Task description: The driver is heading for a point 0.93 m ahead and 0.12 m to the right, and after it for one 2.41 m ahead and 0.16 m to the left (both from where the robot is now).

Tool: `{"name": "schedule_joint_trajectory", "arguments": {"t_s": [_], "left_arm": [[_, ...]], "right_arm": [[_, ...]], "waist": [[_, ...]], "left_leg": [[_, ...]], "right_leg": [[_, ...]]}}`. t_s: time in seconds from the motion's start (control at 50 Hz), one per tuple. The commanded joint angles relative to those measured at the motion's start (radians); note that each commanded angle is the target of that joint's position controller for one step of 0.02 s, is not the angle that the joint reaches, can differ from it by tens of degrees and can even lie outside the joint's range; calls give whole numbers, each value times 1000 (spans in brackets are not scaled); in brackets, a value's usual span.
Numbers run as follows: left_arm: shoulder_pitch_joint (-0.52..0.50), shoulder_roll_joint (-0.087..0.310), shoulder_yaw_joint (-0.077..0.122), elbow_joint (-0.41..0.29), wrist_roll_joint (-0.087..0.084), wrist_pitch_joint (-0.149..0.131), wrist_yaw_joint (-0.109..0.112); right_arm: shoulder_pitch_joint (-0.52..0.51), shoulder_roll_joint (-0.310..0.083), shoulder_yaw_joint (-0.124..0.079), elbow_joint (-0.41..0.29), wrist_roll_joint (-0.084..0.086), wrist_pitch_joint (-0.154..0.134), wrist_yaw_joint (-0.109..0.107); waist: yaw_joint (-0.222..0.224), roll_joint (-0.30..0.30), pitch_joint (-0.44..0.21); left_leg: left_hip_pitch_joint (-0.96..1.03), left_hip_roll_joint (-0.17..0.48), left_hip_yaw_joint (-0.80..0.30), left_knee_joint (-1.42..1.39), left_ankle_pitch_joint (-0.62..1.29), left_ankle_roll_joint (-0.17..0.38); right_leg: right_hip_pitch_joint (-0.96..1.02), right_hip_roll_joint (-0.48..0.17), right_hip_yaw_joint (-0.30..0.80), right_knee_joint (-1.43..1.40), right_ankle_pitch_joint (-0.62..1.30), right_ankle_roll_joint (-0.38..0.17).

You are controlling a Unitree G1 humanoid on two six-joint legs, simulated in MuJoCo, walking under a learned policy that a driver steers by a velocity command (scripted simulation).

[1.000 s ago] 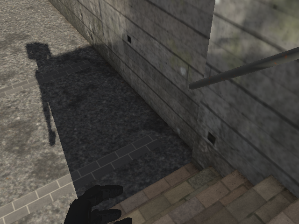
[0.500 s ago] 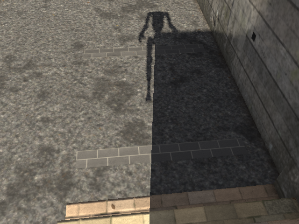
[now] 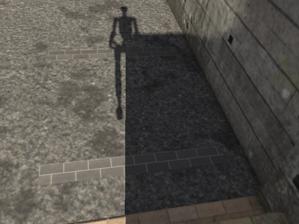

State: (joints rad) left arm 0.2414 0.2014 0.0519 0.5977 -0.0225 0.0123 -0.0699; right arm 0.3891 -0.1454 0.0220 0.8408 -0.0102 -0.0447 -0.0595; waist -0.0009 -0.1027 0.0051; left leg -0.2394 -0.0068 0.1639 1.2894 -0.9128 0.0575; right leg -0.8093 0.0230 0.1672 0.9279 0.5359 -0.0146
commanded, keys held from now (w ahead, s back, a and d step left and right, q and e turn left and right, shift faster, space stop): w+e+shift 0.34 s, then w+q+shift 0.66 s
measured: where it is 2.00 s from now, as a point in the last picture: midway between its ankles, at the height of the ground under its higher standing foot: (139, 204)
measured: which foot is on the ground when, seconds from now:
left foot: down 0.00-0.06, up 0.08-0.38, down 0.40-0.76, up 0.78-1.00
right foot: up 0.00-0.08, down 0.10-0.42, up 0.44-0.72, down 0.74-1.00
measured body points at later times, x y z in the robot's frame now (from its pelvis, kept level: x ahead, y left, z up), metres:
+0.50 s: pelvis +0.28 +0.01 -0.32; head +0.27 +0.01 +0.13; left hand +0.54 +0.16 -0.41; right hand +0.26 -0.25 -0.43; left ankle +0.34 +0.15 -1.05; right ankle +0.17 -0.09 -0.72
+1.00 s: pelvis +0.42 -0.10 -0.41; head +0.44 -0.10 +0.04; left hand +0.56 +0.14 -0.51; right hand +0.63 -0.39 -0.46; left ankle +0.51 +0.03 -1.02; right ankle +0.39 -0.24 -1.04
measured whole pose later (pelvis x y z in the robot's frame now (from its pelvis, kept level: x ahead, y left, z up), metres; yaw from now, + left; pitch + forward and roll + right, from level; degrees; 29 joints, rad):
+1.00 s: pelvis +0.42 -0.10 -0.41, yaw -2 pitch +2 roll -1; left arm 0.28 0.24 0.01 0.61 0.01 -0.07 -0.02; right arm 0.10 -0.34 -0.06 0.52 0.03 0.08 -0.03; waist 0.02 0.00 -0.01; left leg -0.85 -0.05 -0.12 1.35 0.07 0.03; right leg -0.58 -0.18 -0.13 1.26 -0.70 0.06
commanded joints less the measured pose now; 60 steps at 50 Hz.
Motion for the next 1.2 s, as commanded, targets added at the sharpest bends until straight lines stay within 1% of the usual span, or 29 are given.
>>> {"name": "schedule_joint_trajectory", "arguments": {"t_s": [0.02, 0.06, 0.08, 0.1, 0.12, 0.14, 0.16, 0.18, 0.28, 0.32, 0.38, 0.4, 0.44, 0.46, 0.48, 0.52, 0.54, 0.62, 0.66, 0.7, 0.74, 0.78, 0.8, 0.82, 0.92, 1.06, 1.16, 1.18, 1.2], "left_arm": [[140, 142, 61, 22, -6, -14, -3], [653, 220, 99, 212, 39, -6, 26], [880, 191, 95, 295, 29, 2, 43], [849, -7, 22, 337, 0, -10, 45], [678, -14, -34, 272, 12, -68, 40], [519, 3, -25, 225, 8, -80, 46], [260, 93, 11, 149, 43, -95, 46], [75, 129, 13, 51, 19, -80, 65], [3, 44, -10, 66, -49, -57, 194], [110, 23, 4, 113, -34, -38, 203], [15, -1, -2, 79, 11, 26, 195], [-11, -13, -18, 81, 30, 33, 175], [112, -62, -37, 35, 23, -10, 114], [113, -28, -39, 7, 1, -43, 116], [41, -39, -43, -13, 7, -61, 121], [-128, -49, -74, -150, -63, -101, 128], [-273, -30, -77, -178, -13, -88, 131], [-155, -23, -77, -138, 82, -67, 94], [-128, -37, -67, -170, 16, -67, 73], [31, 76, -21, -153, 23, -71, 77], [184, 150, 21, -143, 26, -100, 58], [177, 134, -1, -92, 12, -93, 13], [106, 195, 20, -90, -8, -93, 0], [46, 151, 9, -100, -4, -98, -3], [-155, 105, -40, -100, 56, -102, 35], [54, 219, 14, -40, 33, -59, 122], [-142, 209, 33, -48, -45, -24, 98], [-188, 176, 42, -21, 14, -33, 130], [-128, 32, -3, -126, 50, -59, 137]], "right_arm": [[-184, -243, -90, -101, 12, -35, 19], [-439, -259, -105, -202, 33, -50, 36], [-617, -240, -103, -263, 55, -59, 43], [-620, -74, -53, -297, 12, -34, 19], [-481, -6, -40, -429, -32, -48, 1], [-299, 33, -29, -431, -25, -63, 15], [-197, -14, -39, -399, 60, -65, 36], [-238, -129, -65, -339, 49, -37, 25], [-303, -142, -73, -425, 5, -5, 69], [-431, -77, -59, -470, -35, 12, 71], [-102, -115, -85, -327, -16, 2, 91], [109, -131, -100, -230, -14, 6, 89], [163, -228, -100, -186, 19, 11, 127], [186, -290, -115, -164, 51, 20, 132], [238, -221, -99, -139, 51, 26, 133], [8, -382, -139, -130, 68, -44, 124], [-34, -265, -101, -113, 57, -50, 102], [-150, -160, -62, -201, 65, 5, 41], [-110, -291, -99, -164, 80, 30, 39], [-165, -275, -101, -176, 58, 45, 34], [-121, -254, -107, -196, 73, 45, 46], [148, -40, -74, -172, 60, 34, 60], [158, -35, -68, -215, 97, 40, 45], [-9, -108, -80, -253, 95, 65, 22], [-113, -151, -69, -321, 24, 138, 11], [-298, -187, -78, -342, 82, 103, 106], [246, -358, -188, -179, 48, 91, 91], [348, -313, -160, -84, 27, 67, 111], [233, -388, -129, -76, 0, 44, 144]], "waist": [[76, 291, 12], [325, 171, -80], [503, -146, -36], [466, -338, 226], [140, -371, 237], [-17, -176, 82], [-141, 27, -43], [-157, 308, 16], [-65, 64, -68], [56, 57, -47], [-57, -94, -116], [-159, 9, -113], [-118, 709, -88], [-94, 736, -60], [-98, 523, -15], [50, 186, 102], [38, -5, 162], [50, -46, 56], [44, 178, 3], [155, 365, -26], [228, 328, -78], [20, -217, -173], [-73, -246, -106], [-47, -22, 30], [-95, -14, 55], [41, 30, -29], [-292, -35, -111], [-345, 227, 24], [-158, 555, 103]], "left_leg": [[-26, 198, -152, -100, 919, -36], [-305, 134, -36, 414, 1388, -108], [-634, 35, -10, 970, 889, -147], [-687, -123, 2, 1198, 119, -126], [-931, -139, -192, 1045, 44, -117], [-929, -65, -315, 818, 168, -96], [-920, -15, -425, 484, 442, -56], [-744, 18, -339, 270, 638, -106], [-65, 42, -420, -640, 1602, -138], [9, 6, -390, -841, 1618, -158], [273, 94, -299, -940, 1692, -164], [483, 133, -262, -959, 1590, -155], [760, 213, -499, -564, 1803, 80], [717, 244, -653, -644, 1608, 185], [634, 214, -641, -683, 1572, 224], [370, 488, -1398, -932, 775, 452], [216, 440, -1227, -847, 793, 377], [-621, 47, -690, -782, 363, 128], [-661, 70, -699, -838, 640, 144], [-445, 17, -633, -698, 864, 87], [-247, -42, -640, -298, 1112, 28], [-482, -201, -636, 176, 344, 6], [-563, -175, -549, 224, 440, -6], [-589, -120, -448, 246, 485, -11], [-520, -40, -293, 178, 856, -35], [-394, 46, -223, -503, 1283, -3], [162, 5, -93, -825, 991, 161], [372, 65, -194, -898, 1102, 251], [389, 71, -284, -562, 1750, 198]], "right_leg": [[197, -34, -169, -48, 71, -39], [857, 40, -335, -93, -162, -111], [1160, -20, -243, -267, -83, -214], [865, -40, -157, -720, -98, -282], [897, -10, 67, -255, 445, -249], [900, -50, 268, -226, 274, -322], [738, -203, 542, -251, -342, -385], [420, -149, 434, -254, -481, -319], [90, 90, 222, 54, -843, -216], [161, 161, 226, 141, -904, -203], [241, 166, 198, 451, -603, -151], [84, 174, 133, 667, -795, -98], [-443, 289, 62, 1376, -1569, 33], [-595, 237, 7, 1553, -1545, 42], [-639, 208, -44, 1630, -1503, 26], [-730, -62, 98, 1193, -1157, 1], [-712, -97, 127, 1152, -1209, 5], [298, -73, -89, 263, -205, 40], [633, -38, -146, 292, -365, 59], [702, -21, -197, 196, -412, 46], [803, -69, -56, -152, -800, 11], [856, -278, 225, -135, -300, -78], [657, -432, 541, -407, -647, -140], [474, -409, 578, -497, -1097, -162], [61, -370, 104, -145, -1124, -112], [253, -407, -125, 73, -1200, -28], [238, -290, -406, 932, -503, 75], [-108, -175, -365, 1470, -1083, 64], [-508, -65, -284, 1655, -1445, 42]]}}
